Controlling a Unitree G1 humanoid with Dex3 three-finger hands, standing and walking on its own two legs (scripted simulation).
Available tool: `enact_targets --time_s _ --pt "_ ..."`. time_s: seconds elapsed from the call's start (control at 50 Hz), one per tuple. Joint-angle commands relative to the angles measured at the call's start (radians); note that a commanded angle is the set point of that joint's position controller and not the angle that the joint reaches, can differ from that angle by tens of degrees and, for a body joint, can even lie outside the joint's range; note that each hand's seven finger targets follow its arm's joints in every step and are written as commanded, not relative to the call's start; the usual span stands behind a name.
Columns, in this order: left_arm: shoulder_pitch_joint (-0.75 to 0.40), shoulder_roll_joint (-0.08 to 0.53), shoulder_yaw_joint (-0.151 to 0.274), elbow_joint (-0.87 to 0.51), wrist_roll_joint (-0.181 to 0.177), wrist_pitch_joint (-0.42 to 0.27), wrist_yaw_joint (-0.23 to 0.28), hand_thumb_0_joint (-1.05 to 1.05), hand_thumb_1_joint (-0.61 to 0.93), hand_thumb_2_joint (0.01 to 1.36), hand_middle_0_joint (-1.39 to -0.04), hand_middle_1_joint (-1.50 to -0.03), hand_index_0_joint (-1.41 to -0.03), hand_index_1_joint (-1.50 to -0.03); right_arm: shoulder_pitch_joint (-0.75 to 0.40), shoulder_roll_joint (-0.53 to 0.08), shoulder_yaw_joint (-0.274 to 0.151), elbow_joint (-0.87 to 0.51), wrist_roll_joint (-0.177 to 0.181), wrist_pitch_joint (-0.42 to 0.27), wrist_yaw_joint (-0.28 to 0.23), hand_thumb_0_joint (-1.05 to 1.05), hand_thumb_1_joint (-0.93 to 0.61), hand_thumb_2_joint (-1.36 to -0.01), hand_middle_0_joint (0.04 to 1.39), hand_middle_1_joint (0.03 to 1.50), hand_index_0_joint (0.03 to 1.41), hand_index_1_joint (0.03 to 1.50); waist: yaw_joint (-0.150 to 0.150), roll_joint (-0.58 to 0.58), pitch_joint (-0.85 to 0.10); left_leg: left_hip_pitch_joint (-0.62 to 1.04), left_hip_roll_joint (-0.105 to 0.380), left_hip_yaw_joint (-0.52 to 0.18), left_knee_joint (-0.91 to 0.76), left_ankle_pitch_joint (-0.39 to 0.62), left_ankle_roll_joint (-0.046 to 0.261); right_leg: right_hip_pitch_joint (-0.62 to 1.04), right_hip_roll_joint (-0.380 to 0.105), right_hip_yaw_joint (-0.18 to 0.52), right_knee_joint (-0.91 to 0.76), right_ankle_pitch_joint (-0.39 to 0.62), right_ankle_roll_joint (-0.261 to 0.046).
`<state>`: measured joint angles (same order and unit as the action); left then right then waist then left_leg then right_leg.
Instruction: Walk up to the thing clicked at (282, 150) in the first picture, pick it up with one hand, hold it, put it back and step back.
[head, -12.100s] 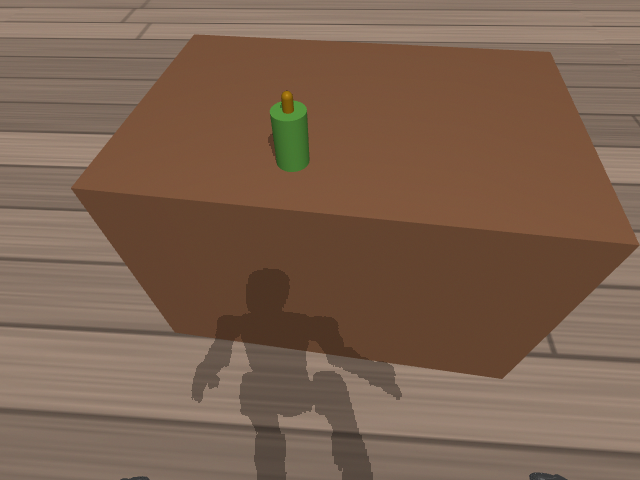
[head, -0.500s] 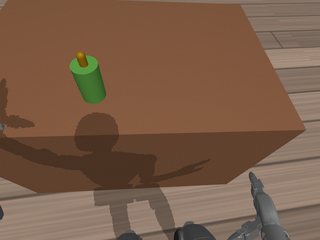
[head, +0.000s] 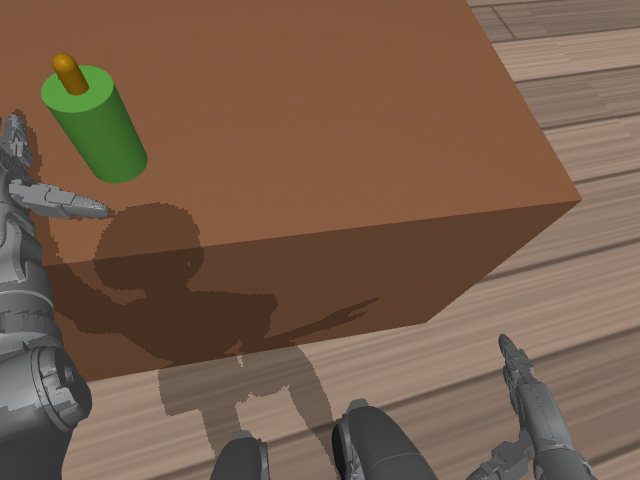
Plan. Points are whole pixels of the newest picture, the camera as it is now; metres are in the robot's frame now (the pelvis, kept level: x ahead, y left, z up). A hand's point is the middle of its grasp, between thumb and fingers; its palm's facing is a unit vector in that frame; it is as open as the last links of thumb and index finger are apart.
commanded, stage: close in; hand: left
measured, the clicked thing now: (94, 117) +0.54 +0.22 +0.08
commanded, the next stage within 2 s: rest palm in 0.18 s
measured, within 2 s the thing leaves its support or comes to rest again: leaves its support in 1.04 s
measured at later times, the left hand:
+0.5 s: hand (95, 166) +0.48 +0.22 +0.07, palm faces +0.20 -0.98 +0.03, open 17.7 cm
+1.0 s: hand (80, 158) +0.49 +0.23 +0.07, palm faces +0.23 -0.97 +0.02, open 13.5 cm
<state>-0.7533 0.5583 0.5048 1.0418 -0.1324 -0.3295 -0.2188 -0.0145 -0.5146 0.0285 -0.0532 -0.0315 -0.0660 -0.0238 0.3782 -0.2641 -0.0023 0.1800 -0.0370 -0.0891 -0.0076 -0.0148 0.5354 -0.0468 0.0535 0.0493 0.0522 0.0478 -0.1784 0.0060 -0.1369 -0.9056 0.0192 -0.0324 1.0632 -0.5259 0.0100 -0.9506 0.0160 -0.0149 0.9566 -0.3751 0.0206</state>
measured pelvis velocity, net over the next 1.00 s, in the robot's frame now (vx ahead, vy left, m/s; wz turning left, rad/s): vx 0.00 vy -0.01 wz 0.01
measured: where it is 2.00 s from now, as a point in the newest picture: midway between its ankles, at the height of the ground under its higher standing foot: outside the picture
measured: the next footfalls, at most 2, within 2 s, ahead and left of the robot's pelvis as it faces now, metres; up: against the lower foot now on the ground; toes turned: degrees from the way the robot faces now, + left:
none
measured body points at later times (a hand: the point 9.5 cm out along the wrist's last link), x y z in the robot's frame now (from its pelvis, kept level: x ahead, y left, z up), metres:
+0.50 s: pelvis +0.00 -0.01 +0.00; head +0.11 +0.02 +0.43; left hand +0.46 +0.27 +0.07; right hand +0.15 -0.27 -0.02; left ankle -0.02 +0.11 -0.67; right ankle +0.04 -0.14 -0.67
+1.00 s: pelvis +0.00 -0.01 +0.00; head +0.11 +0.03 +0.43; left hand +0.47 +0.28 +0.07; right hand +0.15 -0.26 -0.02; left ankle -0.02 +0.11 -0.67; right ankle +0.04 -0.14 -0.67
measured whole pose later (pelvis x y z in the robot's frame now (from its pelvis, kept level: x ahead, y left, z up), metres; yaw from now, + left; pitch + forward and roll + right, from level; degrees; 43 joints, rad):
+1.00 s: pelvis +0.00 -0.01 +0.00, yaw +1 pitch +21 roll -2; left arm -0.80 0.50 0.44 1.07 -0.12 -0.38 -0.10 -0.02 -0.52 0.23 -0.63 -0.46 -0.72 -0.47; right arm 0.43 -0.27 -0.02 0.03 -0.03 -0.01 0.03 -0.01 0.50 -0.05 0.05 0.05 0.05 0.05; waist -0.18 -0.01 -0.14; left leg -0.92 0.01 -0.04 1.09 -0.53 0.00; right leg -0.97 0.01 -0.02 1.00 -0.39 0.01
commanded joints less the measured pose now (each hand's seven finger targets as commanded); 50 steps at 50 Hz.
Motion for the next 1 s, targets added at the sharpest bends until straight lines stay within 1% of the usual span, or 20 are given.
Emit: enact_targets --time_s 0.0,0.08,0.1,0.12,0.16,0.2,0.22,0.32,0.34,0.4,0.44,0.48,0.54,0.64,0.72,0.76,0.84,0.88,0.9,0.98 --pt "-0.281 0.242 0.022 -0.16 -0.028 -0.049 0.02 0.0 -0.541 0.0 -0.055 -0.009 -0.071 0.0 -0.05 -0.17 -0.105 -0.227 0.013 -0.042 -0.017 0.0 0.547 -0.048 0.05 0.051 0.05 0.051 0.052 0.088 -0.469 0.19 0.0 -0.019 -0.138 0.452 -0.017 0.354 0.007 -0.012 -0.046 0.305 -0.055" --pt "-0.297 0.154 -0.031 -0.142 -0.035 -0.056 0.032 0.0 -0.538 0.022 -0.036 -0.025 -0.066 -0.001 0.046 -0.186 -0.155 -0.197 0.021 -0.026 -0.014 0.0 0.555 -0.044 0.05 0.051 0.05 0.051 0.01 0.018 -0.338 0.188 -0.001 -0.009 -0.15 0.384 -0.008 0.267 0.012 -0.016 -0.063 0.248 -0.05" --pt "-0.304 0.2 0.002 -0.169 -0.03 -0.061 0.04 0.0 -0.532 0.037 -0.033 -0.024 -0.061 -0.004 0.064 -0.189 -0.152 -0.218 0.023 -0.026 -0.012 0.0 0.561 -0.044 0.05 0.051 0.05 0.051 0.017 0.016 -0.36 0.198 -0.005 -0.007 -0.147 0.38 -0.006 0.273 0.009 -0.014 -0.061 0.247 -0.049" --pt "-0.322 0.134 -0.051 -0.178 -0.029 -0.065 0.03 0.0 -0.558 0.03 -0.034 -0.025 -0.062 -0.004 0.072 -0.166 -0.13 -0.262 0.025 -0.028 -0.004 0.0 0.555 -0.045 0.05 0.051 0.05 0.051 -0.001 0.008 -0.396 0.228 -0.006 -0.007 -0.14 0.421 -0.006 0.284 0.01 -0.014 -0.057 0.289 -0.047" --pt "-0.38 0.12 -0.081 -0.247 -0.028 -0.078 0.024 0.0 -0.584 0.01 -0.042 -0.02 -0.068 -0.002 0.096 -0.142 -0.108 -0.3 0.028 -0.029 -0.002 0.0 0.546 -0.048 0.05 0.051 0.05 0.051 -0.007 0.034 -0.449 0.246 -0.018 0.004 -0.135 0.428 -0.003 0.335 0.0 -0.004 -0.057 0.329 -0.042" --pt "-0.393 0.17 -0.054 -0.273 -0.029 -0.084 0.033 0.0 -0.591 0.027 -0.043 -0.021 -0.063 -0.008 0.111 -0.149 -0.114 -0.282 0.027 -0.028 -0.001 0.0 0.545 -0.05 0.05 0.051 0.05 0.051 0.012 0.082 -0.488 0.277 -0.022 0.006 -0.123 0.479 -0.008 0.354 -0.007 0.001 -0.047 0.371 -0.042" --pt "-0.423 0.17 -0.054 -0.305 -0.034 -0.089 0.037 0.0 -0.611 0.027 -0.045 -0.021 -0.062 -0.013 0.119 -0.131 -0.086 -0.284 0.025 -0.029 0.002 0.0 0.542 -0.051 0.05 0.051 0.05 0.051 0.021 0.106 -0.502 0.297 -0.022 0.007 -0.119 0.496 -0.011 0.354 -0.008 0.0 -0.043 0.376 -0.043" --pt "-0.445 0.162 -0.072 -0.283 -0.009 -0.092 0.092 0.0 -0.611 0.0 -0.086 0.0 -0.067 0.0 0.087 -0.154 -0.129 -0.226 0.007 -0.021 0.0 0.0 0.529 -0.06 0.05 0.05 0.05 0.05 0.025 0.208 -0.471 0.341 -0.015 -0.003 -0.119 0.496 -0.025 0.278 -0.009 -0.002 -0.049 0.321 -0.053" --pt "-0.459 0.144 -0.087 -0.327 -0.004 -0.1 0.096 0.0 -0.611 0.0 -0.092 0.0 -0.077 0.0 0.069 -0.134 -0.109 -0.237 0.004 -0.018 0.005 0.0 0.532 -0.058 0.05 0.05 0.05 0.05 0.034 0.227 -0.467 0.338 -0.014 -0.004 -0.121 0.497 -0.027 0.271 -0.009 -0.003 -0.048 0.312 -0.056" --pt "-0.409 0.142 -0.077 -0.237 0.01 -0.097 0.117 0.0 -0.611 0.0 -0.097 0.0 -0.081 0.0 0.035 -0.157 -0.139 -0.25 0.003 -0.012 0.003 0.0 0.528 -0.059 0.05 0.05 0.05 0.05 0.025 0.166 -0.426 0.278 -0.014 -0.003 -0.124 0.429 -0.017 0.29 -0.005 -0.004 -0.055 0.287 -0.053" --pt "-0.394 0.123 -0.071 -0.223 0.01 -0.1 0.129 0.0 -0.611 0.0 -0.103 0.0 -0.092 0.0 0.031 -0.119 -0.099 -0.267 0.001 -0.008 0.012 0.0 0.532 -0.056 0.05 0.05 0.05 0.05 0.037 0.149 -0.437 0.248 -0.016 -0.002 -0.13 0.4 -0.016 0.315 -0.005 -0.006 -0.052 0.271 -0.053" --pt "-0.347 0.114 -0.058 -0.155 0.013 -0.101 0.133 0.0 -0.611 0.0 -0.263 -0.091 -0.252 -0.084 0.03 -0.132 -0.109 -0.306 0.002 0.0 0.013 0.0 0.529 -0.05 0.05 0.05 0.05 0.05 0.021 0.065 -0.432 0.189 -0.015 -0.002 -0.132 0.365 -0.005 0.345 -0.002 -0.005 -0.054 0.271 -0.047" --pt "-0.422 0.211 -0.007 -0.194 0.018 -0.118 0.143 0.0 -0.611 0.031 -0.385 -0.198 -0.403 -0.181 0.059 -0.135 -0.118 -0.268 0.002 0.015 0.016 0.0 0.525 -0.048 0.05 0.05 0.05 0.05 0.025 0.078 -0.456 0.174 -0.015 -0.004 -0.131 0.374 -0.006 0.353 -0.001 -0.003 -0.038 0.283 -0.048" --pt "-0.524 0.181 -0.044 -0.173 0.021 -0.138 0.123 0.0 -0.611 0.08 -0.562 -0.333 -0.586 -0.308 0.008 -0.14 -0.117 -0.344 0.008 0.013 0.009 0.0 0.513 -0.047 0.05 0.05 0.05 0.05 -0.002 0.058 -0.493 0.15 -0.023 0.005 -0.123 0.358 -0.001 0.373 -0.006 0.013 -0.03 0.304 -0.045" --pt "-0.495 0.237 -0.029 -0.095 0.046 -0.13 0.122 0.0 -0.611 0.116 -0.608 -0.374 -0.63 -0.353 0.055 -0.157 -0.121 -0.311 0.004 0.018 0.008 0.0 0.511 -0.047 0.05 0.05 0.05 0.05 -0.007 0.107 -0.444 0.172 -0.02 0.001 -0.121 0.331 -0.009 0.279 -0.001 0.006 -0.036 0.235 -0.048" --pt "-0.474 0.193 -0.048 -0.074 0.04 -0.123 0.115 0.0 -0.611 0.121 -0.613 -0.391 -0.642 -0.364 0.068 -0.156 -0.117 -0.334 0.003 0.021 0.014 0.0 0.516 -0.046 0.05 0.05 0.05 0.05 -0.015 0.127 -0.473 0.213 -0.016 -0.006 -0.118 0.38 -0.016 0.271 0.003 -0.004 -0.034 0.259 -0.051" --pt "-0.449 0.22 -0.028 -0.156 0.025 -0.122 0.099 0.0 -0.543 0.22 -0.707 -0.486 -0.733 -0.463 0.136 -0.122 -0.08 -0.295 0.003 0.03 0.028 0.0 0.516 -0.046 0.05 0.05 0.05 0.05 0.017 0.193 -0.536 0.274 -0.014 -0.005 -0.101 0.487 -0.025 0.286 0.005 -0.01 -0.018 0.311 -0.054" --pt "-0.464 0.169 -0.065 -0.187 0.015 -0.123 0.086 0.0 -0.469 0.316 -0.799 -0.585 -0.822 -0.565 0.091 -0.109 -0.072 -0.309 0.005 0.024 0.028 0.0 0.515 -0.047 0.05 0.05 0.049 0.05 0.015 0.195 -0.539 0.269 -0.012 -0.004 -0.102 0.497 -0.026 0.306 0.003 -0.009 -0.014 0.329 -0.055" --pt "-0.428 0.122 -0.086 -0.147 0.015 -0.115 0.079 0.0 -0.436 0.376 -0.851 -0.644 -0.87 -0.629 0.04 -0.12 -0.078 -0.349 0.006 0.017 0.026 0.0 0.51 -0.049 0.05 0.05 0.049 0.05 0.016 0.165 -0.531 0.258 -0.012 -0.003 -0.103 0.49 -0.023 0.306 0.002 -0.006 -0.019 0.336 -0.055" --pt "-0.474 0.114 -0.115 -0.199 0.022 -0.096 0.089 0.0 -0.247 0.552 -1.004 -0.809 -1.018 -0.799 0.011 -0.161 -0.122 -0.316 0.005 0.014 0.007 0.0 0.516 -0.048 0.05 0.05 0.049 0.05 0.007 0.18 -0.5 0.299 -0.005 -0.003 -0.121 0.458 -0.025 0.262 0.003 -0.005 -0.042 0.293 -0.056"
